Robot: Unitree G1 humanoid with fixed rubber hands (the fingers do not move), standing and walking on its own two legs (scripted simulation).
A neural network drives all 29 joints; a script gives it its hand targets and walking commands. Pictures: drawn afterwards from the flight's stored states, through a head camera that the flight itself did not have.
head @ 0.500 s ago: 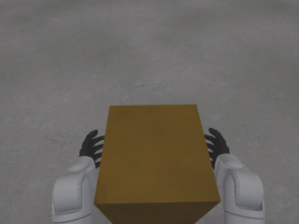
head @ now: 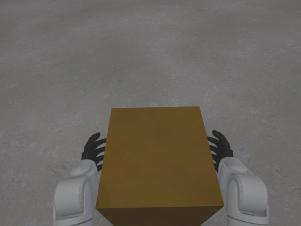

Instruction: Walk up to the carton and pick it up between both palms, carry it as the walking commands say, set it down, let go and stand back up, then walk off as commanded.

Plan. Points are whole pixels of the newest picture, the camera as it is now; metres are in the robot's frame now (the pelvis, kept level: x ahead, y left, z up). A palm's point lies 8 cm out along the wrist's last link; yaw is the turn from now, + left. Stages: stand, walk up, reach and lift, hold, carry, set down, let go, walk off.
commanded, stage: carry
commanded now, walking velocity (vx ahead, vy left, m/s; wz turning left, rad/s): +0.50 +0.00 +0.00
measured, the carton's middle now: (156, 171) +0.26 +0.00 +0.00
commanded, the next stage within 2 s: none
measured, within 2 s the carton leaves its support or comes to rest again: neither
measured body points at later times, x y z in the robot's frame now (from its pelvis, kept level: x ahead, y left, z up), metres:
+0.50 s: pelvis +0.32 +0.04 -0.01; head +0.34 +0.05 +0.44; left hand +0.60 +0.18 +0.05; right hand +0.57 -0.14 +0.06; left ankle +0.33 +0.12 -0.75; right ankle +0.29 -0.11 -0.68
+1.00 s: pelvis +0.64 -0.04 +0.00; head +0.65 -0.07 +0.45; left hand +0.89 +0.12 +0.07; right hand +0.90 -0.20 +0.06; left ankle +0.65 +0.12 -0.68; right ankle +0.63 -0.10 -0.75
